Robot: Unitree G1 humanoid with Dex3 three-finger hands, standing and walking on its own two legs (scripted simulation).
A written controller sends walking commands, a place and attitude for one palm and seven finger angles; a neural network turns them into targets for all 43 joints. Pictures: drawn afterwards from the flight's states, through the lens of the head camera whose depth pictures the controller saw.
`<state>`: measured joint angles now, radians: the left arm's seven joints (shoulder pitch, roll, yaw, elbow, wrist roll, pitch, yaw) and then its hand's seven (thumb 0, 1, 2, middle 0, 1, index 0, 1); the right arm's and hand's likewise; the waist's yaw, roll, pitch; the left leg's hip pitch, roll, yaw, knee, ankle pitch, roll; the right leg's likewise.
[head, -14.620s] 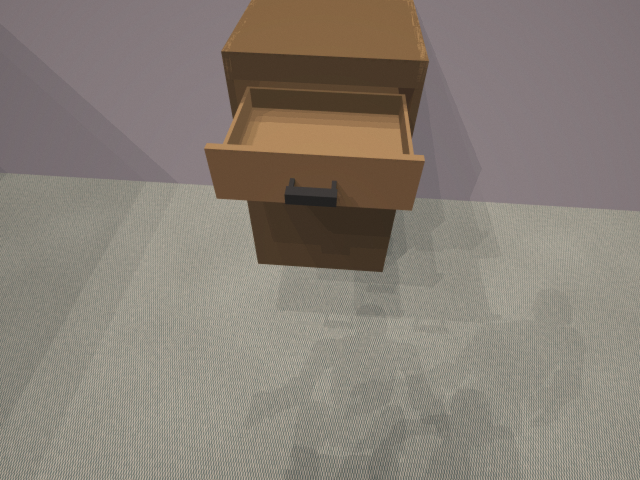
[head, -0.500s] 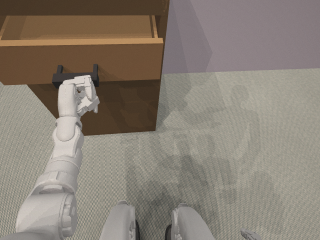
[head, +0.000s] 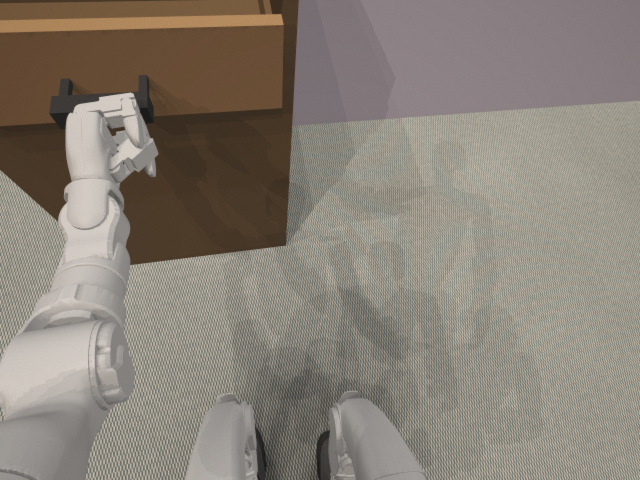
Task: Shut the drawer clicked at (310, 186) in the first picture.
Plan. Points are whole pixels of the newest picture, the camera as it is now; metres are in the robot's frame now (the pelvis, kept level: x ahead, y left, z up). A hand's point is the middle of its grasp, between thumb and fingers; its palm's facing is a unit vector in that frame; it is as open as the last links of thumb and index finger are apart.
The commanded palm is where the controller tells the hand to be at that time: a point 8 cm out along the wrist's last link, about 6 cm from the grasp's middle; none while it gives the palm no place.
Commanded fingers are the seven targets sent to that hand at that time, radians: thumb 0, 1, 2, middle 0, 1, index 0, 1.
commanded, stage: push the drawer shut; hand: left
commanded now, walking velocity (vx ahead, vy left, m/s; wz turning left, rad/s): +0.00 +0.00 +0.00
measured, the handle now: (105, 97) +0.59 +0.22 +0.05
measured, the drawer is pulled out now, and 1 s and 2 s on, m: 0.04 0.00 0.00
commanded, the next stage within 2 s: pull the fist back off the drawer in 0.76 s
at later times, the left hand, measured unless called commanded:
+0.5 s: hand (139, 116) +0.56 +0.18 +0.04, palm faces +0.08 -1.00 -0.03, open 2.8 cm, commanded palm +0.56 +0.20 +0.05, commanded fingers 0.00 0.90 0.90 -1.40 -1.60 -1.40 -1.60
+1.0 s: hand (133, 111) +0.56 +0.19 +0.05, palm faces +0.09 -0.99 -0.05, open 3.1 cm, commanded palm +0.58 +0.19 +0.05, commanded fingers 0.00 0.90 0.90 -1.40 -1.60 -1.40 -1.60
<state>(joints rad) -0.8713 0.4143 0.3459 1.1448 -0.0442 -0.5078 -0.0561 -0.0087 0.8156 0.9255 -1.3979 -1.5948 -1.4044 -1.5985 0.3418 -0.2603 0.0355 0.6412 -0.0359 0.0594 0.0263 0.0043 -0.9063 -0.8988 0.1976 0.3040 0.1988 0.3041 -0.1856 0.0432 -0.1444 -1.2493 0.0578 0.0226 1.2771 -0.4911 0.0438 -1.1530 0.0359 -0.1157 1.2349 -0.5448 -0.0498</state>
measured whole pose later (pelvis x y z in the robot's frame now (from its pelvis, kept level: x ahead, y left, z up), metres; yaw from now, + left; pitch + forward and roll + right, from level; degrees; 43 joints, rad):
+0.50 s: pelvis +0.00 +0.01 -0.01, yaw -1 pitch +30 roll -6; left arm -1.06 0.54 0.39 1.25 0.01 -0.45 -0.08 -0.07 0.68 0.92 -1.40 -1.59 -1.40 -1.60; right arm 0.37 -0.26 0.06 0.63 -0.06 0.08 0.04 0.00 -0.91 -0.90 0.20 0.30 0.20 0.30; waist -0.24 0.05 -0.13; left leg -1.35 0.06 0.00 1.33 -0.50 0.06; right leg -1.24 0.04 -0.14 1.26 -0.54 -0.04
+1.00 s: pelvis -0.04 +0.01 -0.03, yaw -1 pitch +31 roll -8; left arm -1.24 0.64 0.32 1.34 0.05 -0.38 -0.03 -0.01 0.57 0.95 -1.40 -1.59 -1.40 -1.60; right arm 0.39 -0.27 0.10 0.67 -0.07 -0.01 0.02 0.00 -0.91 -0.90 0.20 0.30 0.20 0.30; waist -0.30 0.04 -0.12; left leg -1.47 0.05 -0.03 1.36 -0.44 0.07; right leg -1.34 0.03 -0.17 1.28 -0.49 -0.04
